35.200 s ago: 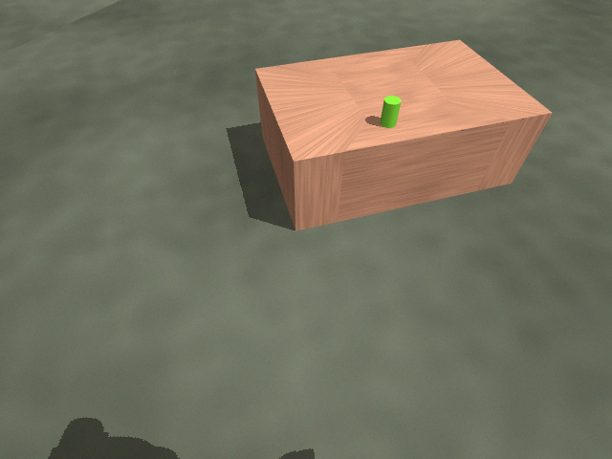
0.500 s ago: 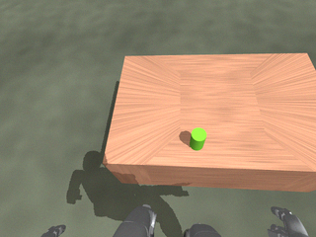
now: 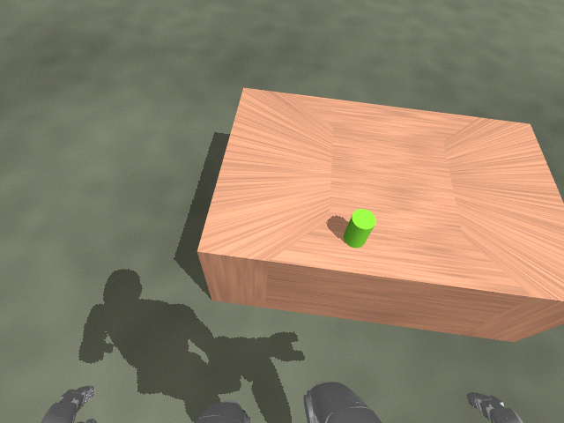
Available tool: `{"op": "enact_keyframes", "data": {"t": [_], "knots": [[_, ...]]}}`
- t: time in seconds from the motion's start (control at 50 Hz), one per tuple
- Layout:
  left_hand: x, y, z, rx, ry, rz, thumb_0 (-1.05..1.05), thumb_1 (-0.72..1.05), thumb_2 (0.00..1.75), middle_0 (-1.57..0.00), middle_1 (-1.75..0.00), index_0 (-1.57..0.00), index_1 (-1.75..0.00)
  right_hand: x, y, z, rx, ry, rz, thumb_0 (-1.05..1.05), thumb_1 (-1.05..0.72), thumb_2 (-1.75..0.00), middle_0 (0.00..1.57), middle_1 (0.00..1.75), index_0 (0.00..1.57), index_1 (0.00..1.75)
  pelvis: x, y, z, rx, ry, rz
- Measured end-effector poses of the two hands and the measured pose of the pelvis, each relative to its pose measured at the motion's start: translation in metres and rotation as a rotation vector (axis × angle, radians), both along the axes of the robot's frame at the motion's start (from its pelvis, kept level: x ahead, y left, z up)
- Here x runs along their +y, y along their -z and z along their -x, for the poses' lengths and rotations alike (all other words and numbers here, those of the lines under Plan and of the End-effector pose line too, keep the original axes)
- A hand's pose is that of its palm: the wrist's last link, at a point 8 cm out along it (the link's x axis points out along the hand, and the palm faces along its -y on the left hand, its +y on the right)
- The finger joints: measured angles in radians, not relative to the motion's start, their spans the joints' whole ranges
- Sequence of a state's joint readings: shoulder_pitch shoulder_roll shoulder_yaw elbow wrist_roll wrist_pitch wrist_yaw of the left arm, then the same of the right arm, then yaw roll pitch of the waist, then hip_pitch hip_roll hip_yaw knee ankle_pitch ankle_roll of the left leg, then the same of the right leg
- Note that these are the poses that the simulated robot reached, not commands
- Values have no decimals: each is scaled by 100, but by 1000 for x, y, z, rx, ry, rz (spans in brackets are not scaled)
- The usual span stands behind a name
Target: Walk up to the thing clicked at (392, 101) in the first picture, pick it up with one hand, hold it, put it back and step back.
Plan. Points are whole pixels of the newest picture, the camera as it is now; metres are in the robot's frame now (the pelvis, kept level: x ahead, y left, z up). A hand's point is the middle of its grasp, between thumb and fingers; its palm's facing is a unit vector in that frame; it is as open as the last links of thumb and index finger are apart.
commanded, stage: step back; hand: right
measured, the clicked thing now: (358, 229) +0.59 -0.21 -0.33
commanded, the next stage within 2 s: none
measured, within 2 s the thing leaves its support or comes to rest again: neither
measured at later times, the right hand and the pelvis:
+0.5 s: hand out of the picture -0.11 -0.28 -0.17, palm faces +0.03 +0.92 -0.38, open 7.4 cm; pelvis -0.16 +0.01 +0.00, yaw -3 degrees
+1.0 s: hand out of the picture -0.20 -0.27 -0.15, palm faces +0.06 +0.91 -0.41, open 7.4 cm; pelvis -0.33 +0.01 -0.02, yaw -5 degrees
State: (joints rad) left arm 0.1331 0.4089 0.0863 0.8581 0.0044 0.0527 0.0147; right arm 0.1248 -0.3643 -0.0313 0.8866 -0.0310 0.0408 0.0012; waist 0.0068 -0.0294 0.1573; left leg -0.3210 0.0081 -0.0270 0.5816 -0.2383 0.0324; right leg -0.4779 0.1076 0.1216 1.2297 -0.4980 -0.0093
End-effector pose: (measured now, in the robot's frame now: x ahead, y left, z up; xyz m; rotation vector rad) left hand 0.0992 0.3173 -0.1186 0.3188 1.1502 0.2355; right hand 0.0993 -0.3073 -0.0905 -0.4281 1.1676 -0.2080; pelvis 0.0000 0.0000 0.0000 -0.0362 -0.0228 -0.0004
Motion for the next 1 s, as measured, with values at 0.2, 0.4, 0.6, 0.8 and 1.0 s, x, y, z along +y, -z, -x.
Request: {"op": "enact_keyframes", "data": {"t": [0.2,0.4,0.6,0.8,1.0], "knots": [[-2,6,84,98,66,-44,1,91,90,-20,-30,-20,-30,-5,16,43,-135,27,-39,0,-90,-90,20,30,20,31,-2,15,68,-25,88,-29],[-17,-26,155,89,73,-69,1,90,90,-20,-30,-20,-30,-14,33,156,-25,131,-99,0,-90,-90,20,30,20,30,-4,1,128,-20,90,-70],[13,-13,144,-120,105,-67,1,90,90,-20,-30,-20,-30,3,38,262,138,107,-5,1,-90,-90,20,30,20,30,21,18,196,-17,4,-56],[9,-4,214,-55,91,25,1,91,90,-20,-30,-20,-30,21,2,292,23,77,7,1,-90,-90,20,30,21,31,27,1,253,-2,49,-8],[-5,5,324,70,116,-22,1,91,90,-20,-30,-20,-30,-5,23,316,-124,80,-17,0,-90,-90,20,30,20,31,14,17,329,-31,91,20]]}}
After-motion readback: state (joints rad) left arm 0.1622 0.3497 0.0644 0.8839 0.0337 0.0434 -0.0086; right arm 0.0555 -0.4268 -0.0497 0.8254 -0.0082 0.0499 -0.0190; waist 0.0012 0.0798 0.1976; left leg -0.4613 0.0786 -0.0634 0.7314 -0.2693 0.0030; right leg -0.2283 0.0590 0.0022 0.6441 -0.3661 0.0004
